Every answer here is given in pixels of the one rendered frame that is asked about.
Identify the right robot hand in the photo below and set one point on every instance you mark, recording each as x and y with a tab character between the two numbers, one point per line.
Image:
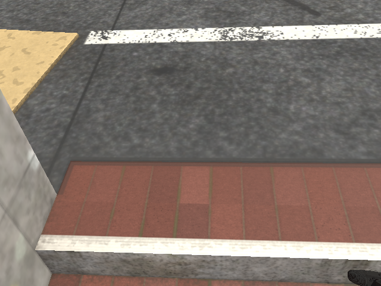
365	278

